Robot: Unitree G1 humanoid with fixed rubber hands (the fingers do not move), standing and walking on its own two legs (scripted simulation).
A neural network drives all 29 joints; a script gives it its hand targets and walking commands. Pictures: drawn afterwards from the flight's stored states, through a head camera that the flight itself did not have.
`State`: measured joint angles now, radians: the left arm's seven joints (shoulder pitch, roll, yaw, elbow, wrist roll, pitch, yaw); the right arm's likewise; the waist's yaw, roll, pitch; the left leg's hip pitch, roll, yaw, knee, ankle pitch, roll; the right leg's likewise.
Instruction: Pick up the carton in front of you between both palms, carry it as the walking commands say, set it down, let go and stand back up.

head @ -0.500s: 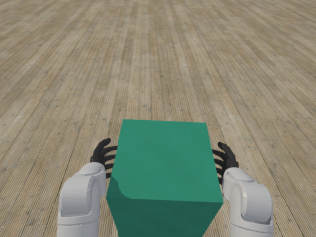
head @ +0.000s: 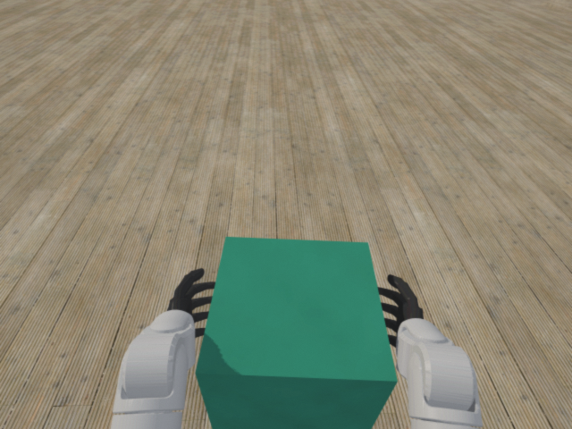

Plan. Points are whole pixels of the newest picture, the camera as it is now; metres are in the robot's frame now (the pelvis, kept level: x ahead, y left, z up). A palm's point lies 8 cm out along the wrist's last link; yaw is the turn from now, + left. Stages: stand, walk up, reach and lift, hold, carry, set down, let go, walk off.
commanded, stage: carry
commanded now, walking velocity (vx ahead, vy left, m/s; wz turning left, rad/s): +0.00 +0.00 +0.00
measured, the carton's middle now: (292, 346) +0.27 +0.00 -0.01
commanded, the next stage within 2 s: hold in 0.64 s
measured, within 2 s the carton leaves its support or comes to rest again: neither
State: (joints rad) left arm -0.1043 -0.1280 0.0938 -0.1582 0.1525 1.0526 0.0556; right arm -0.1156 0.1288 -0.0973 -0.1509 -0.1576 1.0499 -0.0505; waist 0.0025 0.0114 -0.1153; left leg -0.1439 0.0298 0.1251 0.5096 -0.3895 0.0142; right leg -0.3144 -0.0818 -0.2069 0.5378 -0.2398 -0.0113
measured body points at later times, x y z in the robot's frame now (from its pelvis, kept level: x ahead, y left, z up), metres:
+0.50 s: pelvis -0.03 +0.00 +0.00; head -0.05 +0.00 +0.45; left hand +0.27 +0.15 +0.03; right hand +0.27 -0.15 +0.03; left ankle -0.07 +0.10 -0.73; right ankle +0.03 -0.11 -0.73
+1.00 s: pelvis -0.06 -0.01 +0.01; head -0.08 -0.02 +0.46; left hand +0.22 +0.17 +0.04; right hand +0.25 -0.13 +0.04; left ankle -0.07 +0.10 -0.73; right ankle +0.02 -0.13 -0.73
